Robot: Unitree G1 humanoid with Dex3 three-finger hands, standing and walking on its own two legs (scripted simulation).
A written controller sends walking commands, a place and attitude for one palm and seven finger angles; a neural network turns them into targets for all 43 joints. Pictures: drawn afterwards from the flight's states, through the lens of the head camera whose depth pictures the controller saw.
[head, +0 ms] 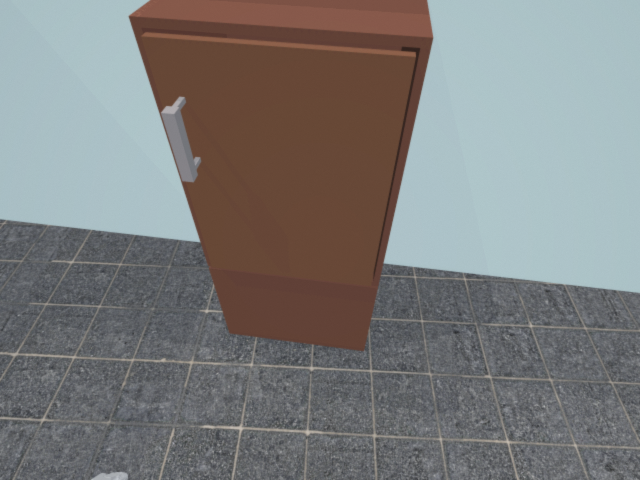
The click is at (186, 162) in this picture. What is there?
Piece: cupboard door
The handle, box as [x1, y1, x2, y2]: [161, 97, 200, 181]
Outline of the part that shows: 179,97 171,106 166,106 161,112 181,178 185,181 193,181 197,175 196,168 200,162 200,158 192,158 179,110 184,104 185,100 184,97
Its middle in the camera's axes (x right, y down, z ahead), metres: -0.25 -0.18 +0.71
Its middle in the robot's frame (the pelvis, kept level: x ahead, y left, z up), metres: +0.66 +0.29 +0.07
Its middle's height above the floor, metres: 0.84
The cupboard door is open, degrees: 0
